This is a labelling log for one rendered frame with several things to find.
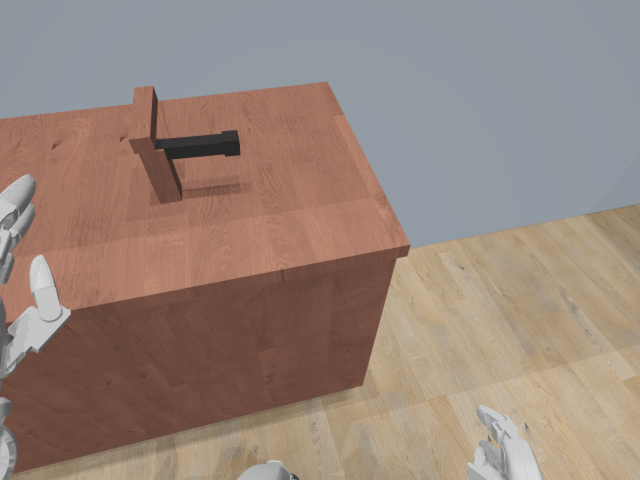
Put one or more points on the tap lever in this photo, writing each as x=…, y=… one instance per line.
x=198, y=146

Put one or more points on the left robot hand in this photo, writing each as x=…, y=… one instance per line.
x=36, y=326

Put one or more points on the right robot hand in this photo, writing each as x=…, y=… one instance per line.
x=516, y=459

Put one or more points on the counter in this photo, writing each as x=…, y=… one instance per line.
x=201, y=289

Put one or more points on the robot left shin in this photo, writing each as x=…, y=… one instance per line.
x=277, y=463

